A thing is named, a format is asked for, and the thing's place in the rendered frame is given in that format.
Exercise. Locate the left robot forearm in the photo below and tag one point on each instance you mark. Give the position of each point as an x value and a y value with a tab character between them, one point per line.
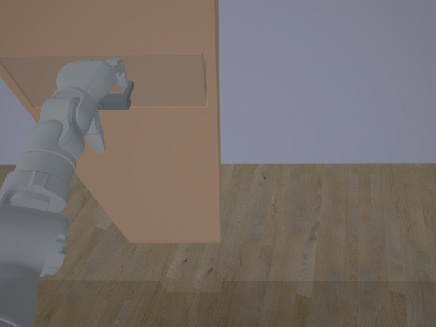
43	173

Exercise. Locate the left robot hand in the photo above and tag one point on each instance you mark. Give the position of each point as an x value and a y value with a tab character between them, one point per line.
97	78

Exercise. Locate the left robot upper arm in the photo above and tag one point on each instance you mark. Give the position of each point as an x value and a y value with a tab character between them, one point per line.
32	244

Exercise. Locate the drawer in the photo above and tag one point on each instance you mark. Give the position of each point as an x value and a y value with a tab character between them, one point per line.
160	78

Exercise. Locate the handle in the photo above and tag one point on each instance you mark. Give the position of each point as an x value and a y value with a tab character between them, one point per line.
117	101

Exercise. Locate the cabinet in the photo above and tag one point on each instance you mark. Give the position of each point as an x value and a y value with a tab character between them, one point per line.
159	179

